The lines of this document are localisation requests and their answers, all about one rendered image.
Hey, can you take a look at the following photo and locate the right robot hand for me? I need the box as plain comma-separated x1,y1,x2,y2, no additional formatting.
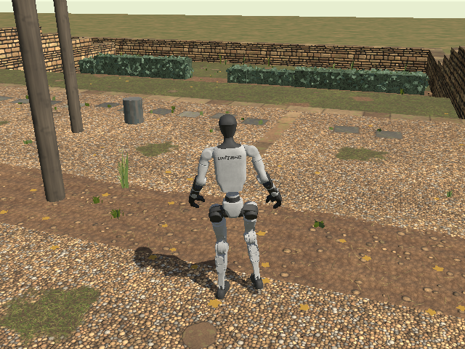
266,191,282,209

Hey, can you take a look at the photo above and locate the robot right forearm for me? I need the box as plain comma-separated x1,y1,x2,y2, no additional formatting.
263,172,279,197

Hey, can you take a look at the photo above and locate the right robot shin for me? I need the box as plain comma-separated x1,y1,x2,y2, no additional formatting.
247,230,260,280

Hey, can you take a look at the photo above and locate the robot shin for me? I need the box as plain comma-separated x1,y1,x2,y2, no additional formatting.
215,241,227,290
247,230,260,280

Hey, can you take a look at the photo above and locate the left robot hand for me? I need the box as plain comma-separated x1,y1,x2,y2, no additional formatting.
189,195,205,208

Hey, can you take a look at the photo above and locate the robot left forearm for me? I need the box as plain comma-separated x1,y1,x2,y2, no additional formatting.
190,175,203,198

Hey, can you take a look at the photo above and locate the left robot shin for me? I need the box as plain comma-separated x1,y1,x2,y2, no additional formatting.
215,241,227,290

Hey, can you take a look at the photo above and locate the robot left upper arm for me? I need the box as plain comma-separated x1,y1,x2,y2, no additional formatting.
195,147,214,186

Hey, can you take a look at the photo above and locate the robot right upper arm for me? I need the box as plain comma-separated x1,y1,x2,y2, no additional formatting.
244,145,269,184

